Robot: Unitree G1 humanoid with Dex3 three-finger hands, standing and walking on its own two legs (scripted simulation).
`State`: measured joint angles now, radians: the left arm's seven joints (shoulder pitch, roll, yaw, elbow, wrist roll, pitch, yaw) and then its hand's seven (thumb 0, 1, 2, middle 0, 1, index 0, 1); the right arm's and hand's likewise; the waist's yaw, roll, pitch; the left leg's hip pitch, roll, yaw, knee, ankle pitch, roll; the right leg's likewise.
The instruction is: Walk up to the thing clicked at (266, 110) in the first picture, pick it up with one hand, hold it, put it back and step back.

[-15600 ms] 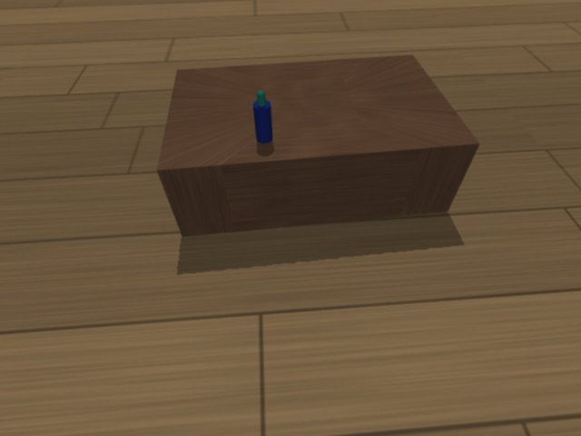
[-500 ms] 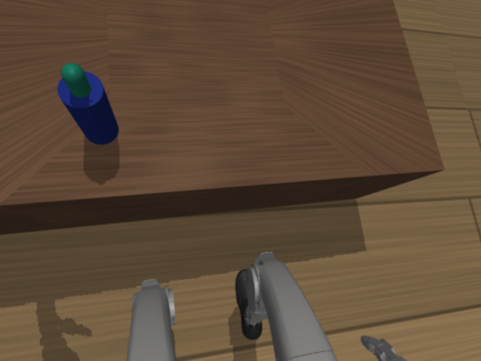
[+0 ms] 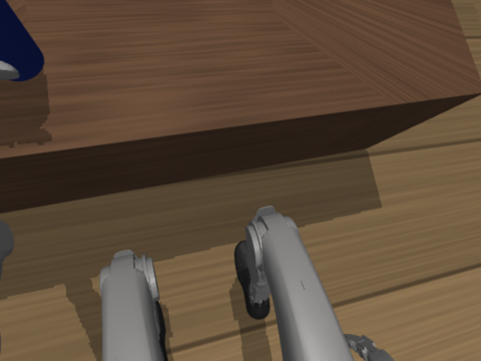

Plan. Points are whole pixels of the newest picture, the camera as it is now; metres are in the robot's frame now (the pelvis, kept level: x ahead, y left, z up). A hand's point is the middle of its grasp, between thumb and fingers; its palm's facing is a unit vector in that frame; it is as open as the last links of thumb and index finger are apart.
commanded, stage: close in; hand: left
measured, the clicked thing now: out of the picture +0.60 +0.21 +0.03
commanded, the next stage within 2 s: rest palm in 0.38 s
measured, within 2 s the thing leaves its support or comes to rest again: leaves its support in 1.64 s
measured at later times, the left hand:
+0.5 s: hand out of the picture +0.61 +0.22 +0.01, palm faces +0.20 -0.98 -0.03, open 17.7 cm
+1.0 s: hand out of the picture +0.61 +0.21 +0.00, palm faces +0.21 -0.98 -0.05, open 16.4 cm
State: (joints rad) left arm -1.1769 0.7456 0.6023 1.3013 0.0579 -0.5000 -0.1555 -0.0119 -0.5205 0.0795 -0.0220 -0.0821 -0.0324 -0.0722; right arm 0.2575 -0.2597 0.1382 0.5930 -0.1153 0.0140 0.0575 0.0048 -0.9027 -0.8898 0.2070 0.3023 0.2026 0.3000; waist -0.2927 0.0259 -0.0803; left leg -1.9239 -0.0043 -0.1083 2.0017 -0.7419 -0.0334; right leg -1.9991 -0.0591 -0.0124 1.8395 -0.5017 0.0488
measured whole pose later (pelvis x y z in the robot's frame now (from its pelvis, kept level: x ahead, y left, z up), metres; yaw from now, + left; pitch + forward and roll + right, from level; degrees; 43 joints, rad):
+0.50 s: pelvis +0.00 +0.00 -0.01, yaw +1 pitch +39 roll -5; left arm -1.25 0.69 0.48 1.23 0.06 -0.39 -0.07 -0.01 -0.61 0.02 -0.04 -0.08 -0.06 -0.05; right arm 0.30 -0.30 0.09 0.61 -0.08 0.05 0.04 0.00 -0.92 -0.89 0.21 0.30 0.20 0.30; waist -0.28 0.02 -0.09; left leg -1.97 -0.02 -0.10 2.03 -0.74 -0.03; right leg -2.05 -0.07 0.00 1.88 -0.50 0.05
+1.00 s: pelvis +0.00 +0.01 -0.02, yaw +2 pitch +38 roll -5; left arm -1.29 0.63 0.40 1.27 0.07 -0.42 0.01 -0.01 -0.60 0.17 -0.28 -0.28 -0.30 -0.26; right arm 0.27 -0.28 0.09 0.60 -0.10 0.04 0.06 0.00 -0.91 -0.89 0.21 0.30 0.20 0.30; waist -0.27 0.02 -0.09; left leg -2.00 -0.05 -0.09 2.06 -0.73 -0.02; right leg -2.06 -0.09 0.01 1.91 -0.51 0.05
